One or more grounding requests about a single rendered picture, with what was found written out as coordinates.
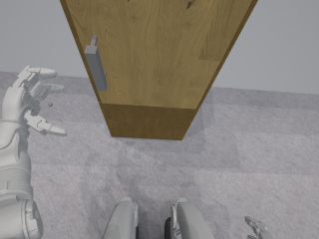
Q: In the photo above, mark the robot left hand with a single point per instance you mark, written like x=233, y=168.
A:
x=17, y=100

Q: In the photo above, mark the cupboard door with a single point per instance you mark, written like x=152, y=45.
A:
x=157, y=53

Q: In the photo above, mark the right robot thigh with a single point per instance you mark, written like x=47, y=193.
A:
x=185, y=217

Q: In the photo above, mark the left robot forearm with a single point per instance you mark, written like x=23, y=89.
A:
x=15, y=163

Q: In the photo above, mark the left robot thigh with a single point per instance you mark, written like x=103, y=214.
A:
x=123, y=220

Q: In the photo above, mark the handle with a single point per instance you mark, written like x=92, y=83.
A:
x=95, y=64

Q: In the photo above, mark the robot left upper arm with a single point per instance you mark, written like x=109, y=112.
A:
x=21, y=220

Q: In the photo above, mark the robot thigh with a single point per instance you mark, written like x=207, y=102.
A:
x=185, y=217
x=123, y=220

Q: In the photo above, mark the robot right hand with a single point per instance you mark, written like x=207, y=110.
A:
x=258, y=228

